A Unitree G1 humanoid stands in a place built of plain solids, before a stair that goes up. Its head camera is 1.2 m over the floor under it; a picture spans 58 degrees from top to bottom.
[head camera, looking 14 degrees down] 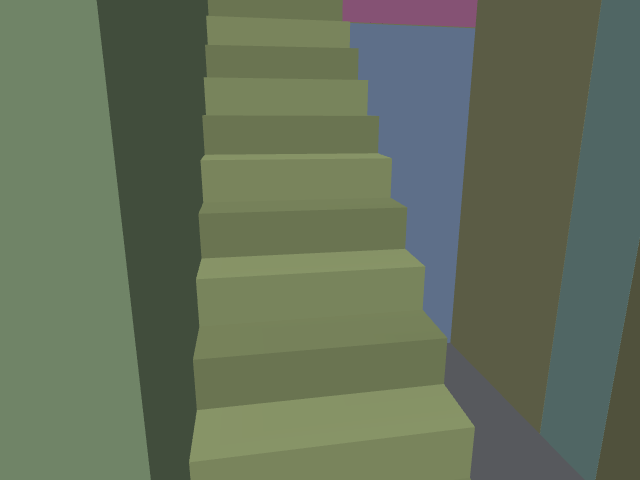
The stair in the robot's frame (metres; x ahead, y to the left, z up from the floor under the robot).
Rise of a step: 0.18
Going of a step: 0.21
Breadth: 0.90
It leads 10 degrees to the left of straight ahead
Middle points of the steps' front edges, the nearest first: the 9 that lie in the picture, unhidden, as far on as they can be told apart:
1.02 -0.01 0.36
1.22 0.03 0.55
1.42 0.06 0.73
1.62 0.10 0.91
1.83 0.13 1.09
2.03 0.17 1.27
2.23 0.20 1.45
2.44 0.24 1.63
2.64 0.27 1.81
